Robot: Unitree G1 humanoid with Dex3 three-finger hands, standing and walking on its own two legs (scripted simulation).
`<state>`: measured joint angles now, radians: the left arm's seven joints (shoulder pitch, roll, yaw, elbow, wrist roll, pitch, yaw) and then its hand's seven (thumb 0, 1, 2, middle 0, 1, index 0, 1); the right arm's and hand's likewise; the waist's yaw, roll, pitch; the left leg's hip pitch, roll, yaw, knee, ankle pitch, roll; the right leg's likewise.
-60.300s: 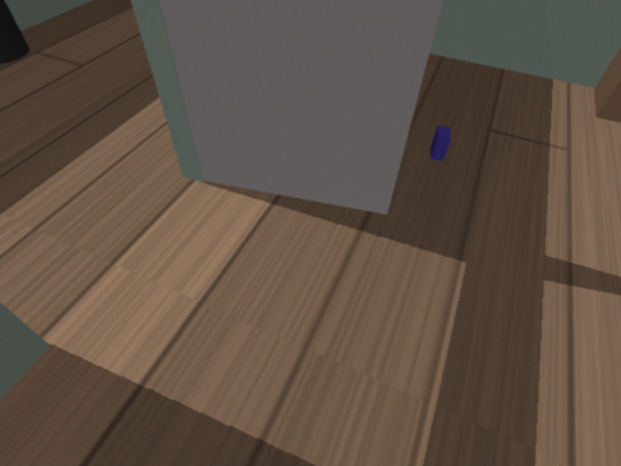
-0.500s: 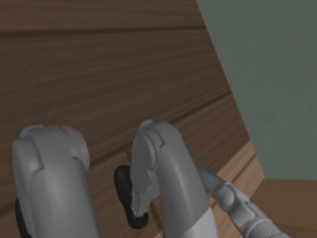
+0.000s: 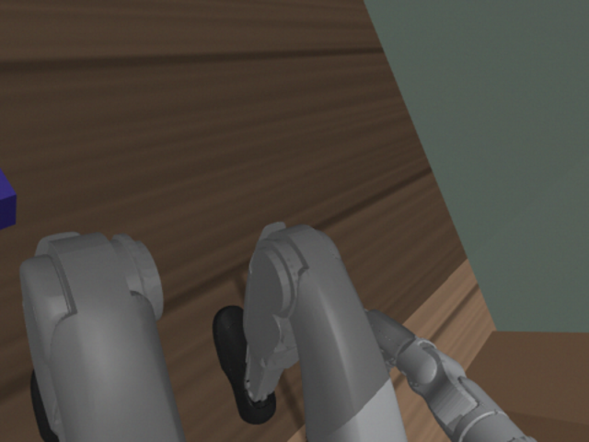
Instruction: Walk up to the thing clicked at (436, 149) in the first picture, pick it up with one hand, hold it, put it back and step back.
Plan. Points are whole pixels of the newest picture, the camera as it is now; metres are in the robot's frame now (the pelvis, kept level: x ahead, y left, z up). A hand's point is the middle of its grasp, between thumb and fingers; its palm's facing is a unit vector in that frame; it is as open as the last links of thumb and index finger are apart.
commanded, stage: settle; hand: left
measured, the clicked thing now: out of the picture +0.38 +0.29 -0.21
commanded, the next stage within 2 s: lift in 1.84 s
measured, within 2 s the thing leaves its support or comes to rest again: leaves its support in 0.12 s
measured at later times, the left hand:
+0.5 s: hand out of the picture +0.35 +0.34 -0.09, palm faces +0.49 -0.87 -0.01, open 10.3 cm
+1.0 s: hand out of the picture +0.34 +0.33 +0.00, palm faces +0.48 -0.87 -0.04, open 10.3 cm
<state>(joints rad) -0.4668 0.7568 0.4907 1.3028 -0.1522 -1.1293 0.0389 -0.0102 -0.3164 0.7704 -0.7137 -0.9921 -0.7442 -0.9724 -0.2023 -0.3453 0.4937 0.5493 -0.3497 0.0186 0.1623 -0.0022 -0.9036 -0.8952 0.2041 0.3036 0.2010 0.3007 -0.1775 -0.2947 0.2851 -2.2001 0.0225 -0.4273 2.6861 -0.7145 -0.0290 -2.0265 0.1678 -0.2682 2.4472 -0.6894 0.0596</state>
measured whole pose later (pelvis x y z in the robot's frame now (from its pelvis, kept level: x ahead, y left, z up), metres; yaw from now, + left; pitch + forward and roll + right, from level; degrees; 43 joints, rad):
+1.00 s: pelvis +0.02 -0.02 +0.05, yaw +8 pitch +27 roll -9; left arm -0.37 0.45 0.41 0.72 -0.22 -0.70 -0.10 -0.01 -0.40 0.95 -0.71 -1.02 -0.74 -1.00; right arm -0.03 -0.29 0.13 0.62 -0.11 0.07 0.11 0.00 -0.91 -0.89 0.20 0.30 0.20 0.30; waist -0.07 -0.07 -0.04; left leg -2.24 0.04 -0.22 2.43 -0.69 -0.05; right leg -2.12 0.08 -0.13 2.36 -0.73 0.02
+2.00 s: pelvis +0.02 -0.03 +0.10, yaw +11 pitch +31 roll -5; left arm -0.42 0.36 0.46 0.75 -0.21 -0.62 -0.18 -0.01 -0.42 0.99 -0.71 -1.03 -0.74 -1.01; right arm 0.03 -0.27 0.04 0.66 -0.07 0.02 0.06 0.00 -0.91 -0.89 0.20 0.30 0.20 0.30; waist -0.05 -0.03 -0.12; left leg -2.14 0.04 -0.14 2.27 -0.67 -0.04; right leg -2.05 0.06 -0.07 2.24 -0.73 0.01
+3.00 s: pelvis +0.06 -0.01 +0.31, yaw +16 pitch +26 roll -4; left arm -0.06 0.24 0.23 0.12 -0.22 -0.26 0.00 -0.01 -0.44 1.01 -0.71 -1.03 -0.74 -1.01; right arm 0.13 -0.23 -0.01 0.56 0.04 -0.02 -0.03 0.01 -0.92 -0.89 0.20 0.30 0.20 0.30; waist -0.03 0.02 -0.19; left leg -1.43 0.04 -0.08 1.59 -0.63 -0.02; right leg -1.34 0.03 -0.04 1.55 -0.67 0.01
